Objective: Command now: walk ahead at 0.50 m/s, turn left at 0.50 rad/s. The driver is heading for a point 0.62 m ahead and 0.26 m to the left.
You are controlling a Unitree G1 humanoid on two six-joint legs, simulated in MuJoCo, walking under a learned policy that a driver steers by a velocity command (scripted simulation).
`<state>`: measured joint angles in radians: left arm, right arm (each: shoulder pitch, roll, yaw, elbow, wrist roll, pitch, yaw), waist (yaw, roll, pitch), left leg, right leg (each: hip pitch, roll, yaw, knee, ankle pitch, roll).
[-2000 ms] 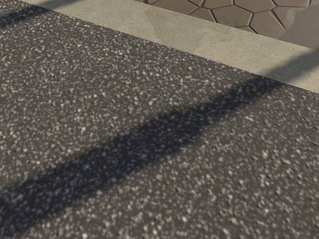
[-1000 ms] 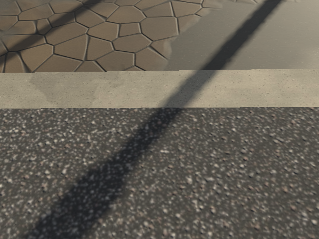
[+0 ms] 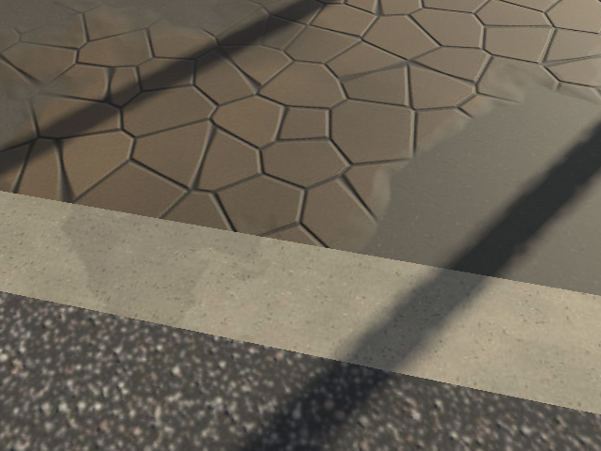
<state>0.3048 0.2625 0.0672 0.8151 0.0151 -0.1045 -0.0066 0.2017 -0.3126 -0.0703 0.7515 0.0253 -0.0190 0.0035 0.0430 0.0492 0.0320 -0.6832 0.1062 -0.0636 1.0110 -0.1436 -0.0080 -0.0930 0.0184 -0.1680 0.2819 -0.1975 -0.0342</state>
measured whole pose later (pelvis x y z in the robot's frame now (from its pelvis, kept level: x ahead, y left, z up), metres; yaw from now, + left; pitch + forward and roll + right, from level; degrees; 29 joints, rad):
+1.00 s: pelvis +0.53 +0.12 +0.00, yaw +31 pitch +2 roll -1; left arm 0.24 0.26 0.05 0.83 0.00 -0.08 -0.02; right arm 0.16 -0.30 -0.06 0.64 0.01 0.00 -0.02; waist 0.05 0.04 0.06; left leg -0.57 0.03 -0.07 0.86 -0.29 -0.04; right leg -0.20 0.02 -0.05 0.35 -0.18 -0.03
